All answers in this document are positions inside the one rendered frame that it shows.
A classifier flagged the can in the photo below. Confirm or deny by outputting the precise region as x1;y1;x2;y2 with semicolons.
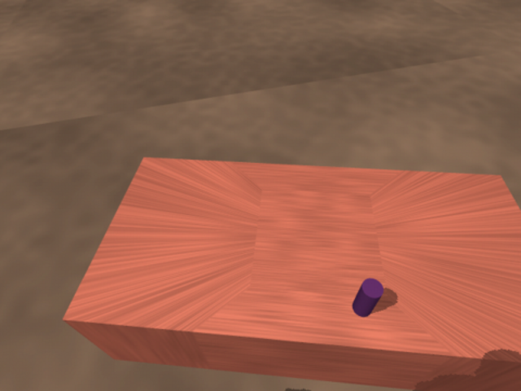
352;279;383;317

